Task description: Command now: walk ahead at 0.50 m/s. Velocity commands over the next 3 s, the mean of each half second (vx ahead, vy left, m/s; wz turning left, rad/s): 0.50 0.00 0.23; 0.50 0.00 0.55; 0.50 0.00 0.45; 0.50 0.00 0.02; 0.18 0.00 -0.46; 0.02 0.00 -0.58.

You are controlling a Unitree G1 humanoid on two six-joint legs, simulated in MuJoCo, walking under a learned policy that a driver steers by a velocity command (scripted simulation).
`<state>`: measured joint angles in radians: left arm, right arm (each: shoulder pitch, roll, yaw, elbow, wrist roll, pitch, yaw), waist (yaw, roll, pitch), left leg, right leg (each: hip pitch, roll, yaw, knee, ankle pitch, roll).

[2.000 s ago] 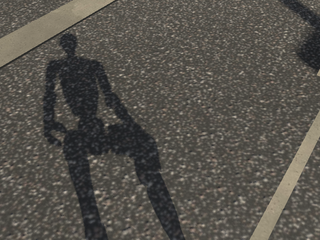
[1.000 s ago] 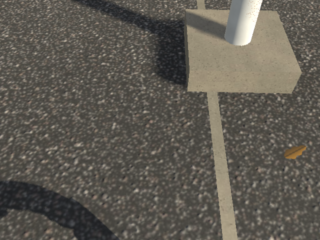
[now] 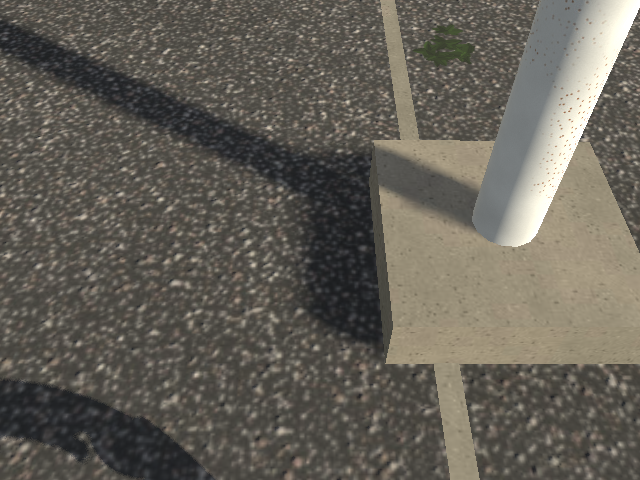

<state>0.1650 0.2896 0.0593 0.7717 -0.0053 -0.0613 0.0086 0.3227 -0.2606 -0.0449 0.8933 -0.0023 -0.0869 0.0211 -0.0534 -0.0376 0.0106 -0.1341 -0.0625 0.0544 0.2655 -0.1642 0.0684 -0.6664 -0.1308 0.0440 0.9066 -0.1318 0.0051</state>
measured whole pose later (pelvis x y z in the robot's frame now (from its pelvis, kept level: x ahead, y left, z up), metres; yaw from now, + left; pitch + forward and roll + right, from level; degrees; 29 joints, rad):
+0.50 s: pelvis +0.28 -0.07 +0.00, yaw +9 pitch +1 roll -2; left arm 0.28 0.27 0.06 0.88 0.02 -0.10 0.00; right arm 0.21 -0.32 -0.08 0.81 0.02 -0.03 0.00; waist 0.03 0.06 0.02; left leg -0.67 0.11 -0.06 1.06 -0.18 0.00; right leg -0.13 0.01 -0.16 0.30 -0.18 -0.04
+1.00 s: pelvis +0.53 +0.06 +0.00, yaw +26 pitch +1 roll +0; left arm 0.10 0.30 0.06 0.78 0.01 -0.11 0.00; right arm 0.32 -0.27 -0.08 0.74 0.01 -0.05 0.01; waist -0.04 -0.02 0.05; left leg -0.22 -0.11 -0.05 0.38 -0.17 0.10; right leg -0.61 -0.11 0.06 1.01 -0.27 0.03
